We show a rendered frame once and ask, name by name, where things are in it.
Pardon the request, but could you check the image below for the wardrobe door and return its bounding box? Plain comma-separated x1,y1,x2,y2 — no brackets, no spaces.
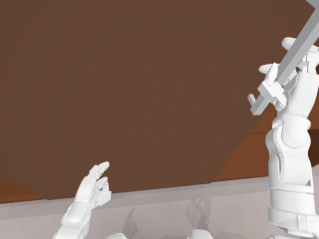
0,0,319,200
0,176,35,198

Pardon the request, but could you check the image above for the left robot hand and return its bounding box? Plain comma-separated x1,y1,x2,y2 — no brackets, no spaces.
74,161,112,209

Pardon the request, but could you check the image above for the right robot hand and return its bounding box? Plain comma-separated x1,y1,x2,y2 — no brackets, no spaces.
257,37,319,119

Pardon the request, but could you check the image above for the handle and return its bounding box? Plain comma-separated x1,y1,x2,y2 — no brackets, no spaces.
247,0,319,116

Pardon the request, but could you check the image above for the right robot thigh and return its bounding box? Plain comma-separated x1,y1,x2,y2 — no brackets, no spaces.
186,229,213,239

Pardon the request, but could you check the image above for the robot right forearm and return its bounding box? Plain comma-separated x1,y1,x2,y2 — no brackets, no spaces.
265,114,319,239

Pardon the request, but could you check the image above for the robot left forearm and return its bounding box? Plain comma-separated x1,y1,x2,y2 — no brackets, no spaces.
52,201,92,239

